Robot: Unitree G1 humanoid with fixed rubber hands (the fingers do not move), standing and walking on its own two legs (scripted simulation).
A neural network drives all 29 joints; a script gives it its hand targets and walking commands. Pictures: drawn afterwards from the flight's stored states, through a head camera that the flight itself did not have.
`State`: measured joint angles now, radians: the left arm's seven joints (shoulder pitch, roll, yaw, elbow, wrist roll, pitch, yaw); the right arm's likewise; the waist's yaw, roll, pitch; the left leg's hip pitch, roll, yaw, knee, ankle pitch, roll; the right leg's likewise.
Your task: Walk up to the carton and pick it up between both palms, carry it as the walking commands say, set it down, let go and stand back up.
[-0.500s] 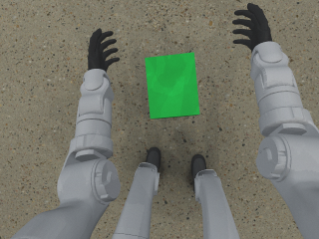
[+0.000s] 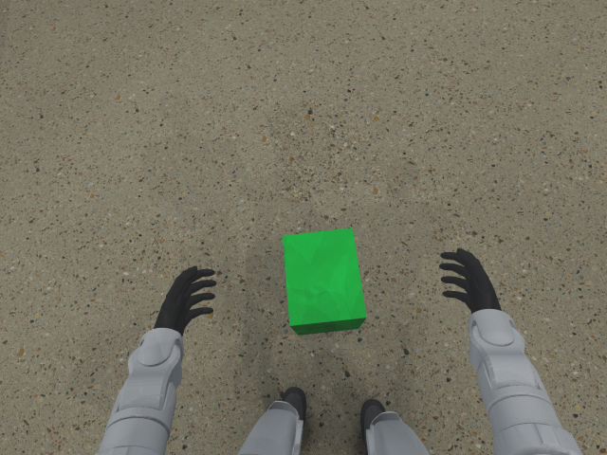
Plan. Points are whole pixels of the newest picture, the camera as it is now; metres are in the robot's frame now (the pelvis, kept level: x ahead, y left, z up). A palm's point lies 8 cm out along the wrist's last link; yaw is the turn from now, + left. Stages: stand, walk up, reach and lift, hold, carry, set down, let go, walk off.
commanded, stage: let go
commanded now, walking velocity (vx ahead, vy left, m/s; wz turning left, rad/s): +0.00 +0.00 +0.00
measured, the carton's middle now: (323, 285) +0.45 +0.04 -0.62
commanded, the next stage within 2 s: stand in 0.78 s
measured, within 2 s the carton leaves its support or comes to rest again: neither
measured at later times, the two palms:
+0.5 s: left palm (147, 383) +0.20 +0.23 -0.04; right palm (561, 402) +0.20 -0.24 -0.04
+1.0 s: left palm (110, 393) +0.18 +0.29 -0.06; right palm (592, 430) +0.18 -0.27 -0.05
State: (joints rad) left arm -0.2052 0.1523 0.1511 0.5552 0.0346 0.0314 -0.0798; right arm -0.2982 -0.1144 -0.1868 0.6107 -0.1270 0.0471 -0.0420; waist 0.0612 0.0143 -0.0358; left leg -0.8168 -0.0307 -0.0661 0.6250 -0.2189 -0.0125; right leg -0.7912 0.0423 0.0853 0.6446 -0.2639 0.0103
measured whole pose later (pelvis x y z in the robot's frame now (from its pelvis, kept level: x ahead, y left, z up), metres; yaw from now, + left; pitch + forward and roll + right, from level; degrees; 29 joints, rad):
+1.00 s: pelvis +0.04 +0.01 +0.02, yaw +0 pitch +0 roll +0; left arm 0.20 0.32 0.05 0.65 0.04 0.04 0.01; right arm 0.20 -0.31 -0.05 0.68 -0.05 0.02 -0.01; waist 0.00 -0.03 0.00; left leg -0.22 -0.03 -0.05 0.52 -0.30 0.01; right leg -0.17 0.02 0.08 0.49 -0.32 0.01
